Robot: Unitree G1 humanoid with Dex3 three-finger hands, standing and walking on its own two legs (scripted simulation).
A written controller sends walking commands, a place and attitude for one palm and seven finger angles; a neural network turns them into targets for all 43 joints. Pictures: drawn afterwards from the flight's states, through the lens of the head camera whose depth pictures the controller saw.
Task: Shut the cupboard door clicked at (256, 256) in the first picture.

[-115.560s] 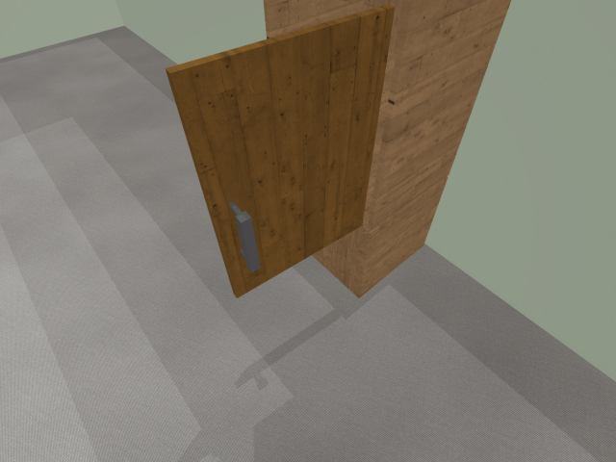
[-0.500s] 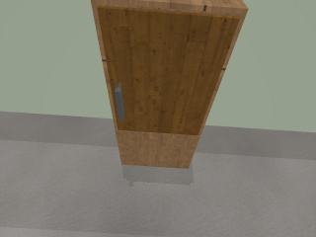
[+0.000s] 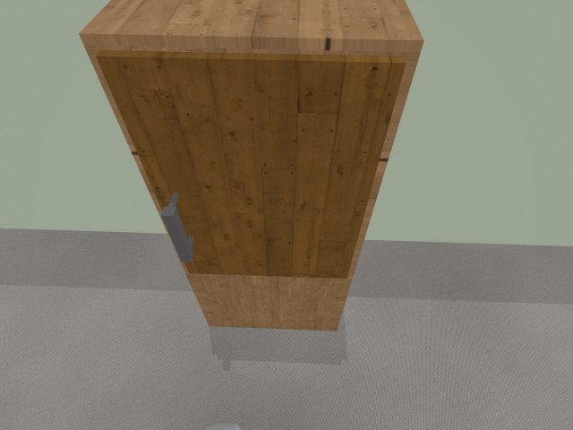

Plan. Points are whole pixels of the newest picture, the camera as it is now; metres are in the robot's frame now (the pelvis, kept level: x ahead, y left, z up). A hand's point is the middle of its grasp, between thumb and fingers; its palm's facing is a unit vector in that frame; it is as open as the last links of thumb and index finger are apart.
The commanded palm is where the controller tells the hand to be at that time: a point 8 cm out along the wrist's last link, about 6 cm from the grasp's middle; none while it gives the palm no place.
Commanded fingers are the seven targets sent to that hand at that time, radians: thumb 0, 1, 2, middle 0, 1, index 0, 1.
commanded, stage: come to a stop and stand still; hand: left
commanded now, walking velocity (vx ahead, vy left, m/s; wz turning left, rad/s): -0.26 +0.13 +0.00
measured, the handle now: (181, 228) +0.51 +0.25 -0.11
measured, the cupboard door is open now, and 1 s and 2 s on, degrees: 0 0 0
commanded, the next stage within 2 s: look again from close up in 1.84 s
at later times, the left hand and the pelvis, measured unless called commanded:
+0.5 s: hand out of the picture +0.04 +0.18 -0.17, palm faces +0.04 -0.95 -0.31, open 7.3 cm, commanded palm none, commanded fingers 0.00 0.90 0.90 -0.20 -0.30 -0.20 -0.30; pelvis +0.01 -0.02 -0.01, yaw -2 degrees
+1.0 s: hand out of the picture +0.00 +0.18 -0.18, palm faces -0.02 -0.98 -0.20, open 7.3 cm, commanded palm none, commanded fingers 0.00 0.90 0.90 -0.20 -0.30 -0.20 -0.30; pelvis -0.02 +0.00 +0.00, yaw -1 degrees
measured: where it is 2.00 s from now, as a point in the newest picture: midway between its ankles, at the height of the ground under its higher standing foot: outside the picture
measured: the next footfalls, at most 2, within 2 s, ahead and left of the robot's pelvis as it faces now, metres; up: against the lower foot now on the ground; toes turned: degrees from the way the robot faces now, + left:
left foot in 0.12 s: +0.10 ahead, +0.13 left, +0.00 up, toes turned +3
left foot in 0.66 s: +0.06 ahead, +0.08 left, +0.00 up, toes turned +0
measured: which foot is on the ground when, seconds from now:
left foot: up 0.00-0.10, down 0.12-0.40, up 0.42-0.64, down 0.66-1.00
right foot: down 0.00-1.00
